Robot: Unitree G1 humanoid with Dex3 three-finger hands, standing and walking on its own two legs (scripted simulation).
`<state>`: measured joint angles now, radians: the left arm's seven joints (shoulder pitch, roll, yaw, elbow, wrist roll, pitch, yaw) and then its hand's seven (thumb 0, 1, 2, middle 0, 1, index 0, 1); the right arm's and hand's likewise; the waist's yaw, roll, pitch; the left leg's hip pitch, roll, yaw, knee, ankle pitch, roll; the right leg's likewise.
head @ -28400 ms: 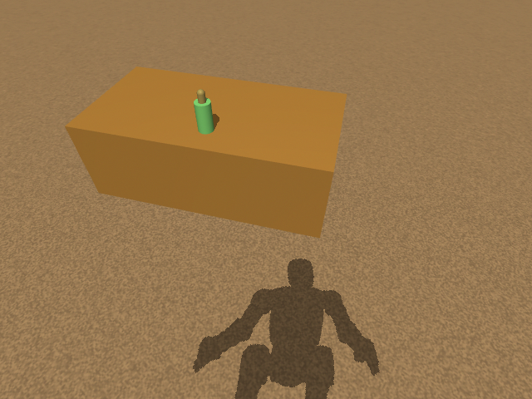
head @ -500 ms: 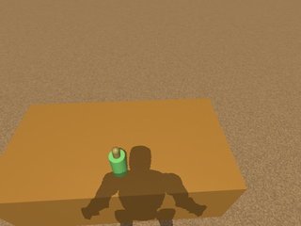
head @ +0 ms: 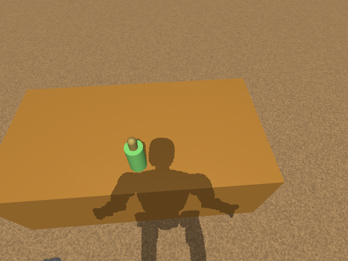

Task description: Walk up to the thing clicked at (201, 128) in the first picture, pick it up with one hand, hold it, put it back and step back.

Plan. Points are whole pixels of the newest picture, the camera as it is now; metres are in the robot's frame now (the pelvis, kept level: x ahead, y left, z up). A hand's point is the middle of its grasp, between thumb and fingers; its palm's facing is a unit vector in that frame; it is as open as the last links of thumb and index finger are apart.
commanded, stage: step back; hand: left
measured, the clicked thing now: (135, 152) +0.53 +0.17 -0.25
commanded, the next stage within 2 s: none
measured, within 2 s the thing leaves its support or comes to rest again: neither
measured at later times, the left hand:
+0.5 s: hand out of the picture +0.05 +0.29 -0.16, palm faces -0.11 -0.92 -0.39, open 7.4 cm
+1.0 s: hand out of the picture -0.06 +0.31 -0.16, palm faces -0.03 -0.93 -0.35, open 7.4 cm
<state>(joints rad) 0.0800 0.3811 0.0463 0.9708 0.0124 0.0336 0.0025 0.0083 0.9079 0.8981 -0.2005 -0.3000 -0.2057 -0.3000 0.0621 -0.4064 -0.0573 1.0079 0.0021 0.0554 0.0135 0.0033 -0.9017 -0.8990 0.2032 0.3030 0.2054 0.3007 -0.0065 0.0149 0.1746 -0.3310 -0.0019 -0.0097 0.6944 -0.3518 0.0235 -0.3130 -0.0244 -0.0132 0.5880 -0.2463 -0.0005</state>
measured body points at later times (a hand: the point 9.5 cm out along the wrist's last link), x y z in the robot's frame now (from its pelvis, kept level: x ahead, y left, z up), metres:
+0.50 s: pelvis -0.08 +0.03 -0.01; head +0.00 +0.03 +0.43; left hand +0.06 +0.33 -0.13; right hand -0.03 -0.29 -0.13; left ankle -0.07 +0.14 -0.73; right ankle -0.10 -0.09 -0.72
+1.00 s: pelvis -0.20 +0.05 +0.00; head -0.14 +0.08 +0.44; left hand -0.06 +0.36 -0.13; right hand -0.12 -0.27 -0.11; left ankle -0.18 +0.16 -0.73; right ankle -0.16 -0.09 -0.68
